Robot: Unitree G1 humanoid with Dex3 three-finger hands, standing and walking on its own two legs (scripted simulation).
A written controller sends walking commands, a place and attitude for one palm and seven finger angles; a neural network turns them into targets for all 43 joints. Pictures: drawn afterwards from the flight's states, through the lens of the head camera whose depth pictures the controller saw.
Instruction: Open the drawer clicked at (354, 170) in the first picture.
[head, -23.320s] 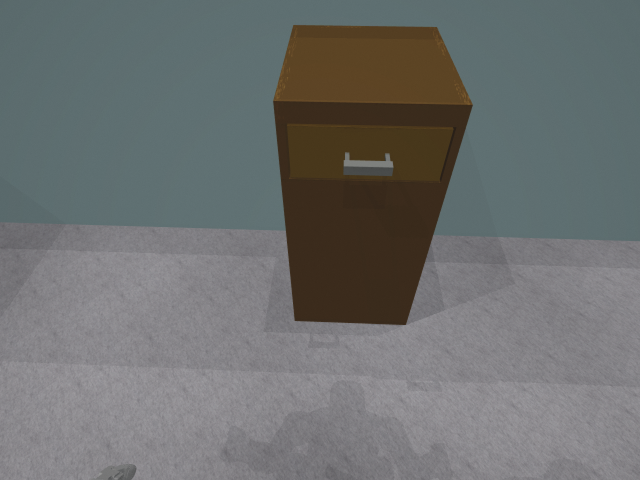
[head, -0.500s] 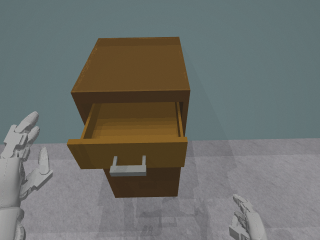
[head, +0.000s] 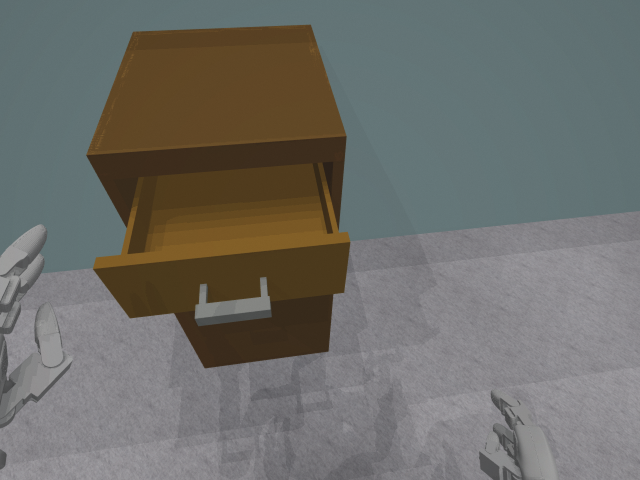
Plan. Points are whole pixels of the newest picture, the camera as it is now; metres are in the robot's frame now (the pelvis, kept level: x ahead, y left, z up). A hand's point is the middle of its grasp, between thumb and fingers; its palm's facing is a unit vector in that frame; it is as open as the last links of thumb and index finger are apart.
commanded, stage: step back with the hand held close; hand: left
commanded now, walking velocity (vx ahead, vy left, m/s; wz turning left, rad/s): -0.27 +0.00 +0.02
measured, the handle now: (234, 298) +0.37 +0.14 -0.03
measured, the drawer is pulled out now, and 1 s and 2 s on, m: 0.18 0.18 0.18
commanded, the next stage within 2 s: stop stepping back and stand still in 0.58 s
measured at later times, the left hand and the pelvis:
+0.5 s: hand out of the picture +0.08 +0.24 +0.16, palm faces +0.40 -0.82 -0.41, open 7.4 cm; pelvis -0.11 -0.01 +0.00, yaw +1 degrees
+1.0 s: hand out of the picture -0.04 +0.19 +0.16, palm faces +0.32 -0.84 -0.44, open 7.4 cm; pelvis -0.24 -0.04 +0.01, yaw -1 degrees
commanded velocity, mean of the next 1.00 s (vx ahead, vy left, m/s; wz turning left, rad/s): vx -0.12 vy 0.04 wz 0.00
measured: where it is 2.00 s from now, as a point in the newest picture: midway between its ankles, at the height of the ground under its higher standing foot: outside the picture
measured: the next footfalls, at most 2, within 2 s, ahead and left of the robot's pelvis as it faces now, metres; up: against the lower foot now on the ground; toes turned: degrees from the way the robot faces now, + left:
right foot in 0.70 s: -0.23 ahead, -0.12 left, +0.00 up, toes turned -3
left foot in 1.00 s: -0.20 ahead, +0.09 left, +0.00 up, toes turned +1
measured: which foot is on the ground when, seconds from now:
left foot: down 0.00-0.70, up 0.72-0.98, down 1.00-1.00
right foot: down 0.00-0.40, up 0.42-0.68, down 0.70-1.00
